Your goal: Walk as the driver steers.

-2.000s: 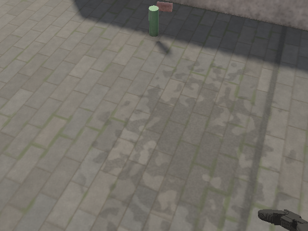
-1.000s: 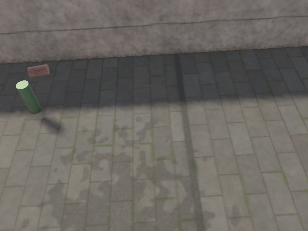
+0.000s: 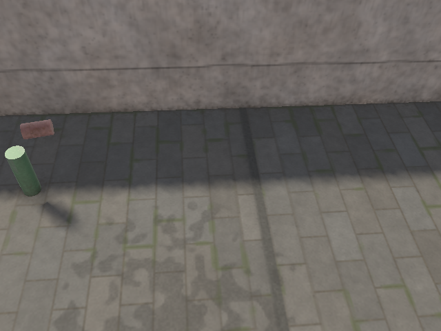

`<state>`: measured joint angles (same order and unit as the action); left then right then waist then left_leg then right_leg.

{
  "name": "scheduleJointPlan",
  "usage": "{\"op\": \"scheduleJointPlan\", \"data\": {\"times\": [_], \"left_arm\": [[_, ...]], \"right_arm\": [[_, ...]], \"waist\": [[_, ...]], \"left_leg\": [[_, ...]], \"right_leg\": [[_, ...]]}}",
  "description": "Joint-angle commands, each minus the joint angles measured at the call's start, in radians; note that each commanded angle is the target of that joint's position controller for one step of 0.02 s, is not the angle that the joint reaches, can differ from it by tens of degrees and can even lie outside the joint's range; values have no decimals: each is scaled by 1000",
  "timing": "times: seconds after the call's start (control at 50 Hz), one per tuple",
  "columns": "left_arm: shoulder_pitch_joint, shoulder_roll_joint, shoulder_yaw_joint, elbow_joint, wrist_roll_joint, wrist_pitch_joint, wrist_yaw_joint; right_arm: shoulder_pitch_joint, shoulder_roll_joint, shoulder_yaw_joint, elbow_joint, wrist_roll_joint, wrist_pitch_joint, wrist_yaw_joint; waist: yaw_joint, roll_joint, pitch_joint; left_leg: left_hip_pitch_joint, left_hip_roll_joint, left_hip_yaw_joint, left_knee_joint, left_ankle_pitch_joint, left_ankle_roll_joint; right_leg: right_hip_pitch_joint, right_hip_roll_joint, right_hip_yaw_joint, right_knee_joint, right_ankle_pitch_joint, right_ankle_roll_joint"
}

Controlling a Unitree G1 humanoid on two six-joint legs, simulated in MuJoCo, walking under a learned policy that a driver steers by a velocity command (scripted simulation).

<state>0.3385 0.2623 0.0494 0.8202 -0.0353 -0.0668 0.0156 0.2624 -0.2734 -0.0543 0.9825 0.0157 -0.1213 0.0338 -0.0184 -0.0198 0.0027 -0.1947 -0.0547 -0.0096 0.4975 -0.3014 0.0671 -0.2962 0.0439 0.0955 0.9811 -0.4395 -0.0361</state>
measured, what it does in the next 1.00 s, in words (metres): walks ahead: right foot, then left foot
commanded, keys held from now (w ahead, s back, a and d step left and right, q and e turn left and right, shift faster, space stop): w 0.24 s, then no key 0.22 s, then q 0.54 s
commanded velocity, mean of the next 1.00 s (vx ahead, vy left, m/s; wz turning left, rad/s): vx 0.21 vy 0.00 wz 0.20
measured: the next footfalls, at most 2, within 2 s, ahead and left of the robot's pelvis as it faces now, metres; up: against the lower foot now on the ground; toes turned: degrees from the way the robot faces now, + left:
right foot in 0.36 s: +0.34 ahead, -0.15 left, +0.00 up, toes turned -1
left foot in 0.86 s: +0.28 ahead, +0.08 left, +0.00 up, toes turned +15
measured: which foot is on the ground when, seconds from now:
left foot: down 0.00-0.38, up 0.40-0.84, down 0.86-1.00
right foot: up 0.00-0.34, down 0.36-0.86, up 0.88-1.00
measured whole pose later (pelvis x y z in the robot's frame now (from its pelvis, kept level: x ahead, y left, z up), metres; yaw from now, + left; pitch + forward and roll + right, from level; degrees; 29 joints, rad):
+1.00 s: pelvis +0.25 -0.01 +0.01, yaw +15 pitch +2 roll -3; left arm 0.07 0.32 0.08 0.82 0.00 0.02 0.04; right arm 0.22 -0.30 -0.07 0.75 0.00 0.00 -0.01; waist -0.01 -0.03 0.05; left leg -0.30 -0.01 -0.03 0.49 -0.23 0.05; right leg -0.51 0.00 -0.01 1.04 -0.45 0.04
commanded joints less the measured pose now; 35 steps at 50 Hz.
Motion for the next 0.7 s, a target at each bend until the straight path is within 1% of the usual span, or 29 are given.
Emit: {"op": "scheduleJointPlan", "data": {"times": [0.02, 0.04, 0.06, 0.08, 0.12, 0.16, 0.2, 0.24, 0.26, 0.28, 0.3, 0.32, 0.34, 0.36, 0.38, 0.4, 0.42, 0.44, 0.46, 0.48, 0.5, 0.52, 0.54, 0.56, 0.6, 0.62, 0.66, 0.7], "left_arm": [[-118, 98, 26, -110, 5, -35, -7], [-128, 94, 30, -115, 15, -31, -11], [-139, 82, 28, -119, 21, -28, -16], [-160, 72, 26, -127, 24, -25, -18], [-234, 50, 17, -157, 22, -21, -18], [-302, 28, 5, -179, 19, -24, -22], [-353, 35, 3, -193, 12, -25, -29], [-396, 46, 2, -207, 8, -27, -38], [-413, 50, 2, -216, 9, -30, -43], [-419, 57, 4, -222, 12, -33, -49], [-402, 71, 9, -220, 16, -37, -53], [-360, 93, 17, -210, 22, -40, -55], [-270, 116, 29, -181, 31, -42, -53], [-140, 150, 44, -140, 37, -43, -48], [12, 214, 55, -107, 60, -41, -36], [36, 251, 50, -95, 67, -27, -42], [38, 179, 40, -97, 50, -13, -47], [-73, 151, 26, -105, 34, -8, -44], [-156, 116, 14, -108, 32, -7, -42], [-208, 85, 2, -109, 38, -10, -43], [-241, 78, 0, -100, 55, -16, -44], [-265, 69, -2, -89, 68, -22, -47], [-283, 74, -1, -81, 75, -27, -47], [-294, 91, 4, -76, 77, -28, -44], [-282, 148, 22, -65, 66, -16, -24], [-271, 163, 27, -60, 60, -6, -13], [-261, 171, 31, -53, 52, 13, 6], [-259, 172, 33, -48, 46, 27, 18]], "right_arm": [[49, -100, -5, -39, -6, 0, -2], [51, -88, 3, -38, -8, 7, -5], [70, -90, 5, -33, -8, 13, -8], [87, -104, 4, -28, -7, 17, -14], [106, -134, 1, -23, -10, 24, -28], [117, -153, 0, -23, -10, 30, -37], [138, -161, 0, -19, -6, 31, -39], [165, -161, 1, -11, 0, 33, -37], [169, -152, 3, -6, 1, 38, -37], [171, -152, 2, -3, 0, 44, -39], [170, -157, 0, -3, -2, 51, -41], [160, -169, -4, -8, -6, 56, -42], [139, -176, -5, -16, -5, 61, -44], [128, -165, 0, -28, -7, 62, -44], [128, -133, 13, -62, -31, 57, -45], [337, -2, 50, -26, -32, 49, -34], [329, -124, 21, 3, -7, 45, -29], [208, -161, 6, -39, 14, 49, -31], [136, -141, 8, -57, 9, 58, -41], [117, -125, 4, -58, 2, 75, -51], [141, -97, 6, -55, -1, 95, -58], [168, -70, 9, -46, -3, 112, -63], [182, -50, 12, -47, -5, 124, -69], [169, -57, 9, -60, -8, 132, -75], [108, -85, 0, -101, -15, 144, -78], [74, -98, -5, -121, -14, 150, -76], [22, -112, -15, -155, -10, 160, -73], [-14, -112, -21, -183, -9, 164, -69]], "waist": [[-27, 67, 75], [-23, 92, 63], [-28, 111, 56], [-34, 111, 57], [-48, 90, 72], [-65, 94, 81], [-80, 106, 95], [-87, 108, 114], [-81, 106, 127], [-71, 108, 122], [-53, 112, 101], [-23, 126, 59], [32, 133, -5], [97, 115, -89], [139, 8, -238], [57, -268, -433], [92, -150, -464], [71, -112, -271], [44, -39, -171], [16, -12, -114], [-18, -40, -100], [-39, -61, -96], [-53, -78, -90], [-54, -93, -85], [-34, -102, -87], [-20, -94, -82], [-4, -83, -57], [6, -72, -39]], "left_leg": [[271, 329, -426, -308, 83, 161], [241, 292, -355, -324, 139, 142], [231, 268, -304, -337, 196, 137], [223, 256, -265, -347, 255, 139], [197, 245, -212, -361, 328, 140], [153, 232, -167, -371, 336, 129], [117, 228, -141, -379, 308, 125], [124, 252, -144, -378, 297, 127], [144, 260, -139, -356, 361, 119], [170, 267, -131, -322, 448, 107], [203, 271, -123, -274, 544, 89], [222, 268, -116, -208, 680, 71], [216, 243, -96, -102, 829, 48], [165, 194, -70, 58, 862, 14], [-39, 130, -47, 330, 554, -26], [-317, -25, -40, 710, -351, -86], [-318, -1, -166, 805, -372, -85], [-386, 53, -111, 805, -318, -86], [-378, 98, -74, 746, -246, -96], [-337, 126, -75, 690, -201, -105], [-235, 149, -79, 632, -160, -111], [-159, 144, -67, 584, -133, -117], [-118, 140, -56, 520, -126, -125], [-107, 132, -44, 471, -122, -129], [-140, 138, -30, 423, -73, -123], [-163, 145, -29, 415, -47, -118], [-212, 154, -26, 410, -32, -111], [-241, 158, -18, 392, -43, -108]], "right_leg": [[-482, -121, 9, 116, 123, -19], [-440, -137, -10, 74, 165, -8], [-422, -139, -35, 40, 199, 7], [-421, -139, -56, -2, 229, 23], [-417, -135, -80, -133, 290, 49], [-364, -120, -96, -270, 382, 58], [-305, -101, -110, -362, 456, 60], [-284, -93, -107, -404, 483, 51], [-282, -87, -102, -431, 478, 40], [-268, -78, -102, -451, 469, 25], [-235, -69, -99, -471, 460, 9], [-166, -49, -105, -477, 450, -8], [-37, -19, -125, -495, 474, -32], [149, -26, -129, -526, 590, -63], [459, -207, 42, -444, 941, -125], [749, -508, 402, -447, 1170, -324], [647, -467, 456, -526, 976, -313], [487, -415, 307, -570, 875, -267], [339, -354, 221, -615, 820, -230], [216, -327, 152, -653, 792, -213], [101, -299, 91, -692, 764, -198], [21, -280, 43, -717, 743, -197], [-29, -271, -2, -732, 732, -201], [-52, -270, -25, -740, 707, -208], [-37, -298, -22, -761, 565, -221], [-27, -314, -13, -780, 455, -226], [-10, -340, 2, -810, 292, -227], [19, -353, -4, -814, 241, -223]]}}
Keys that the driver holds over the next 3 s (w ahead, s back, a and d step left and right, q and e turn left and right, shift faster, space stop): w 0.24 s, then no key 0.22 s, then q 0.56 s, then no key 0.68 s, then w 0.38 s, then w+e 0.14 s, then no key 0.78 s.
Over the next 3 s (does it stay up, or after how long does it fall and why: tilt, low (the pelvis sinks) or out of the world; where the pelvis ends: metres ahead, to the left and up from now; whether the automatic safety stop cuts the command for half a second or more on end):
stays up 0.62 0.09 0.00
